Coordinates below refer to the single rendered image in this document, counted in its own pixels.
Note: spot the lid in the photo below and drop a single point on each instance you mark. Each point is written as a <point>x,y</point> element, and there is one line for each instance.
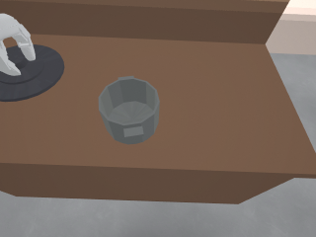
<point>36,77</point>

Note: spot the knob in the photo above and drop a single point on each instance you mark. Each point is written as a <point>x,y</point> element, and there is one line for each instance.
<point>18,59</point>

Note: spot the pot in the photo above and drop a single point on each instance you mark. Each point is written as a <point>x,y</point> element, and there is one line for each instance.
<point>129,108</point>

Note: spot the table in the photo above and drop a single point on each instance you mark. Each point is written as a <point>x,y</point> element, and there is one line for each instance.
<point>227,128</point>

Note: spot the robot left hand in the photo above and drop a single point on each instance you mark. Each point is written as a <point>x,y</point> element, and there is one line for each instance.
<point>10,27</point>

